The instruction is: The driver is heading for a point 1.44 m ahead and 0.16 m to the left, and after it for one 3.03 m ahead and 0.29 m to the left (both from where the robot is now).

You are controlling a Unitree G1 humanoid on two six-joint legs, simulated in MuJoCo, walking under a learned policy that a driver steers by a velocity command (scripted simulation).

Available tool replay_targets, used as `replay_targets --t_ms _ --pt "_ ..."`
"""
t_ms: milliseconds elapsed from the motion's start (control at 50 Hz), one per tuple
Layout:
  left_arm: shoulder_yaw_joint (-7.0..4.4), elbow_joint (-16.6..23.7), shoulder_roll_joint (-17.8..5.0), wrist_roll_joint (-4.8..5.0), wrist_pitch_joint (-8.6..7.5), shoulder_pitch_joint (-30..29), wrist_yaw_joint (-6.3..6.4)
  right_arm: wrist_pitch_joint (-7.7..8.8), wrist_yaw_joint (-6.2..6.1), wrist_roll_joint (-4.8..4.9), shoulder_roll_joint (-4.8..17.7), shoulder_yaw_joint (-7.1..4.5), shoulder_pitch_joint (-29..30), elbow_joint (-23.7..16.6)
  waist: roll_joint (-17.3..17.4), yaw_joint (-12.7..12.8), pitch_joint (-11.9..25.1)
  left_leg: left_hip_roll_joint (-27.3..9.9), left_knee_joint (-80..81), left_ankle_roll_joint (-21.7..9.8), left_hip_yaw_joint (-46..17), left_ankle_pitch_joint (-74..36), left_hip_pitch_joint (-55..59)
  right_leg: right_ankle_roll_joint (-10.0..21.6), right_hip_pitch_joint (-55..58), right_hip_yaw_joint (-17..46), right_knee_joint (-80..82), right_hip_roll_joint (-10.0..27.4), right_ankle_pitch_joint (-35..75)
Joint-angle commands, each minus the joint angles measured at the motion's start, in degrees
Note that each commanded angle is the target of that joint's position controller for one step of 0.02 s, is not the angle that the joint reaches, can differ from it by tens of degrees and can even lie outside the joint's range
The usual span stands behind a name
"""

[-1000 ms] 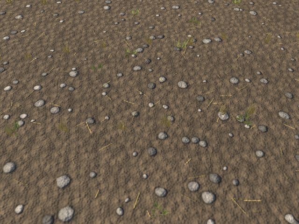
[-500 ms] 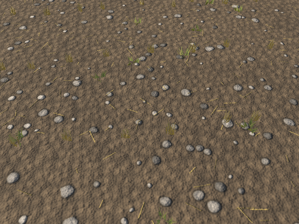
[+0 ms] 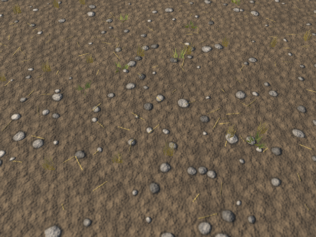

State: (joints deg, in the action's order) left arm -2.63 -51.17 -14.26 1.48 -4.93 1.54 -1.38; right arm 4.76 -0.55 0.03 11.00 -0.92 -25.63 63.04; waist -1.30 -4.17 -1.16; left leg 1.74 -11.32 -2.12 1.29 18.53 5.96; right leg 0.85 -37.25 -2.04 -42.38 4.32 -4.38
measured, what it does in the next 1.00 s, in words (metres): walks ahead: right foot, then left foot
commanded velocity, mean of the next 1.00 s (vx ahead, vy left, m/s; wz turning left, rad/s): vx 0.49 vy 0.00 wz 0.00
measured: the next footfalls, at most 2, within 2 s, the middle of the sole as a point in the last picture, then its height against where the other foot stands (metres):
right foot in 0.14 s outside the picture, level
left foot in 0.68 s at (123, 220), level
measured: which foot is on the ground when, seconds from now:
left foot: down 0.00-0.16, up 0.18-0.66, down 0.68-1.00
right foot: up 0.00-0.12, down 0.14-0.70, up 0.72-1.00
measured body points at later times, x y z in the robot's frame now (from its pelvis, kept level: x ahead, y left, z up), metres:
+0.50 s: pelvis +0.27 -0.04 +0.01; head +0.28 -0.04 +0.46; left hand +0.26 +0.22 -0.13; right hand +0.44 -0.30 -0.10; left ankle +0.46 +0.14 -0.67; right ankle +0.23 -0.13 -0.74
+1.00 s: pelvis +0.55 +0.04 +0.01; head +0.57 +0.05 +0.46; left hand +0.70 +0.30 -0.11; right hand +0.55 -0.23 -0.13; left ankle +0.52 +0.12 -0.74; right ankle +0.69 -0.15 -0.67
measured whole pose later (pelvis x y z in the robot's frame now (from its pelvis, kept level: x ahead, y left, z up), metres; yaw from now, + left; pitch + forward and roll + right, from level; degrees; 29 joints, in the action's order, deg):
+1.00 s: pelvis +0.55 +0.04 +0.01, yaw +0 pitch +1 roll +1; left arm -4.1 -52.6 -15.7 0.5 -4.1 6.4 0.3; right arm 5.5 0.4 -0.2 12.8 -3.1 -19.7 57.1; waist -2.3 -2.9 -0.2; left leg 3.5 -13.0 -3.9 3.6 9.6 -4.8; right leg 0.9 -38.8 2.2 -48.7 7.7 -3.9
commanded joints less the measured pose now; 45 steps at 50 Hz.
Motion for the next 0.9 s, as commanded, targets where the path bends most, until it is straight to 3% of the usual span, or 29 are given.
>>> replay_targets --t_ms 20,60,80,100,120,140,160,180,200,220,240,280,320,380,420,500,580,640,660,680,700,720,740,760,780,800,840,900 --pt "0.15 5.85 -2.15 0.29 -0.29 -8.81 -0.47 0.75 -0.85 0.93 11.25 -2.38 -1.04 -1.81 6.85 1.23 -7.79 -14.0 6.95 -7.81 -5.18 -25.38 -9.31 0.95 5.12 -0.95 9.23 -2.02 6.09" --pt "-0.61 6.21 -4.14 0.34 -0.51 -7.96 -0.83 0.47 -0.84 1.02 11.34 -2.79 -0.55 -1.87 6.66 3.12 -6.16 -15.61 3.29 -6.64 -4.39 -34.18 -3.85 2.97 6.94 -0.26 11.85 -2.7 5.33" --pt "-1.3 5.66 -5.44 0.28 -0.58 -5.39 -0.89 0.13 -0.85 0.78 11.99 -3.13 0.11 -2.16 7.46 4.89 -3.46 -16.07 -0.61 -5.95 -3.84 -43.33 -1.37 3.96 10.42 -0.72 11.47 -3.84 3.77" --pt "-2.24 4.33 -7.01 0.26 -0.48 -0.4 -0.77 -0.45 -0.83 0.45 12.47 -3.42 0.83 -2.48 8.4 7.7 0.44 -15.73 -7.2 -5.18 -2.88 -52.51 -0.16 5.16 16.62 -1.67 10.71 -5.43 1.76" --pt "-3.53 1.5 -8.93 0.36 -0.2 8.38 -0.48 -1.08 -0.78 0.1 11.78 -3.21 1.54 -2.98 8.21 11.94 5.48 -13.54 -17.99 -3.87 -1.26 -56.31 -2.63 6.65 27.49 -2.72 10.95 -6.84 0.94" --pt "-4.53 -0.9 -11.55 -0.04 0.14 18.07 -0.04 -1.28 -0.61 -0.53 10.4 -2.52 1.67 -4.19 5.16 15.43 11.64 -11.19 -33.92 -2.48 -0.5 -43.72 -14.68 9.43 44.1 5.3 9.44 0.24 -1.34" --pt "-5.28 -2.41 -15.88 -1.35 0.19 23.88 -0.13 -0.29 0.14 -0.05 1.83 -0.31 -6.2 -4.83 -10.36 10.97 21.62 0.07 -58.03 1.15 -0.73 -6.11 -35.4 19.39 61.86 35.24 16.81 15.73 -18.29" --pt "-3.79 -2.46 -11.4 -0.88 0.08 21.91 -0.42 1.47 0.74 1.09 4.86 -0.85 -3.01 -4.43 -10.47 12.0 21.68 1.04 -67.52 0.04 -8.82 12.32 -41.82 19.31 59.8 47.93 27.15 17.19 -25.09" --pt "-2.95 -1.64 -9.18 -0.49 -0.45 15.62 -0.44 2.57 0.98 2.82 8.87 -2.06 2.58 -6.94 -8.92 10.32 10.99 -2.25 -70.12 -1.15 -8.18 9.53 -47.46 16.47 51.13 39.89 28.59 15.79 -24.8" --pt "-2.22 -0.29 -7.15 -0.76 -0.92 10.24 -0.53 3.06 0.62 3.03 10.09 -2.23 6.42 -8.09 -3.13 8.46 6.04 -5.65 -67.57 -1.92 -7.05 4.16 -45.64 14.66 41.39 31.43 29.88 13.76 -19.19" --pt "-1.78 -0.07 -5.78 -1.5 -1.42 6.89 -0.88 2.88 0.09 2.25 9.81 -2.72 7.8 -8.28 -0.46 6.2 2.85 -7.93 -63.49 -1.91 -6.12 0.47 -42.73 13.38 32.92 25.24 31.24 11.7 -12.85" --pt "-1.09 -0.53 -3.82 -2.05 -1.86 4.89 -1.23 1.13 -0.45 1.35 7.87 -3.09 4.81 -7.61 -2.47 2.66 2.08 -10.42 -58.53 -1.81 -6.51 -1.98 -35.96 12.28 24.71 18.06 33.95 8.56 -8.47" --pt "-1.24 -1.77 -4.91 -1.71 -1.94 6.95 -0.86 -0.05 -0.72 1.04 6.61 -3.08 5.48 -8.2 -2.56 2.09 0.28 -11.18 -54.32 -0.8 -5.49 -2.76 -36.0 13.24 20.99 14.69 36.52 7.83 -7.54" --pt "-1.84 -2.87 -7.78 -1.79 -1.87 10.79 0.68 -0.36 -1.0 0.24 7.94 -3.6 12.92 -11.1 -1.27 3.45 -2.09 -11.96 -45.0 1.42 -5.14 -11.4 -43.23 13.8 22.76 13.02 38.64 8.18 -6.31" --pt "-1.89 -3.27 -8.09 -1.57 -1.55 12.95 1.37 -0.07 -0.67 0.1 7.71 -3.66 16.61 -12.25 -0.94 4.47 -2.18 -11.45 -37.99 2.16 -4.69 -17.82 -45.07 12.84 25.25 10.9 38.52 7.54 -3.79" --pt "-1.96 -4.47 -8.65 -0.79 -1.01 17.44 1.93 0.49 0.27 0.66 6.3 -2.97 24.56 -14.26 -1.12 7.25 -2.86 -8.7 -25.83 2.72 -1.93 -24.83 -42.6 11.03 28.45 6.73 37.69 6.31 -1.5" --pt "-2.32 -6.2 -9.09 -0.43 0.12 21.28 1.98 0.91 1.64 1.24 6.64 -2.48 29.79 -16.57 -1.41 8.66 -4.04 -7.56 -19.92 1.77 -1.88 -20.84 -43.4 10.54 36.07 6.59 33.93 9.12 0.28" --pt "-2.9 -6.24 -10.2 -0.31 1.02 20.53 2.12 1.5 2.37 1.44 8.86 -3.05 27.25 -16.87 -3.16 6.07 -2.46 -5.96 -17.33 -0.56 -0.97 -14.34 -38.17 9.08 39.91 7.34 28.86 11.18 8.09" --pt "-2.91 -5.81 -10.35 -0.31 1.33 19.02 2.12 1.66 2.35 1.36 10.36 -3.87 22.56 -15.71 -3.54 3.01 0.28 -4.15 -16.02 -1.75 0.66 -13.41 -31.21 8.02 39.69 5.9 23.16 9.91 17.79" --pt "-2.34 -5.4 -8.78 -0.61 1.58 18.7 2.1 1.71 2.0 1.21 13.2 -5.42 12.91 -12.63 -2.37 -1.06 6.36 -3.05 -15.96 -3.52 1.31 -13.78 -18.22 6.44 36.61 3.29 11.71 6.58 23.79" --pt "-1.18 -3.74 -6.26 -1.78 1.53 19.53 2.12 1.61 1.48 0.4 18.03 -6.73 1.92 -10.39 4.9 -4.06 15.84 -14.08 -17.32 -7.49 -11.47 -14.09 -0.49 4.18 25.06 0.01 -7.41 2.76 10.19" --pt "0.69 -3.59 0.96 -1.41 0.14 25.69 1.52 1.28 2.01 0.28 21.0 -7.27 -0.95 -8.8 20.53 -0.11 21.29 -24.54 -9.14 -15.89 -38.65 -1.69 16.3 0.92 2.42 1.51 -25.02 -8.21 -25.68" --pt "-0.67 -3.99 -5.53 -0.01 -1.19 21.9 1.37 1.54 2.18 0.52 14.98 -5.53 0.51 -9.58 13.62 -1.99 18.94 -23.3 -5.56 -14.01 -40.9 3.93 14.66 2.11 -4.03 9.19 -32.0 -5.44 -28.48" --pt "-1.39 -2.38 -8.18 1.22 -2.03 16.8 1.21 1.8 2.04 0.52 12.54 -4.73 5.57 -10.72 10.81 -1.19 11.69 -21.74 -5.13 -11.62 -32.45 0.7 7.98 3.29 -7.41 8.35 -32.76 -2.58 -23.16" --pt "-1.38 -2.0 -7.93 1.03 -2.21 14.32 1.58 1.86 2.05 0.17 11.35 -4.22 10.25 -11.84 6.05 0.57 7.93 -19.81 -3.9 -10.67 -25.93 -6.04 0.26 3.31 -5.25 6.66 -30.61 0.56 -17.68" --pt "-1.76 -1.92 -7.54 0.16 -1.95 12.96 1.88 1.9 2.17 -0.27 9.83 -3.83 12.95 -12.19 4.58 1.95 4.85 -17.92 -2.18 -10.39 -21.24 -10.83 -6.22 3.01 -3.07 6.27 -27.16 2.34 -14.25" --pt "-1.87 -2.29 -5.48 -0.16 -0.55 14.59 1.85 2.04 2.34 -0.77 8.08 -3.29 13.65 -11.69 6.13 4.41 3.78 -15.57 0.84 -10.07 -16.12 -14.99 -11.97 2.6 2.23 6.37 -23.21 4.12 -11.11" --pt "-1.89 -1.3 -4.29 -0.65 0.62 12.0 2.0 2.19 1.58 -0.34 10.35 -3.83 10.93 -10.33 4.7 4.79 1.23 -15.27 3.55 -11.15 -11.98 -20.28 -13.63 0.99 -0.51 5.44 -16.84 4.67 -7.01"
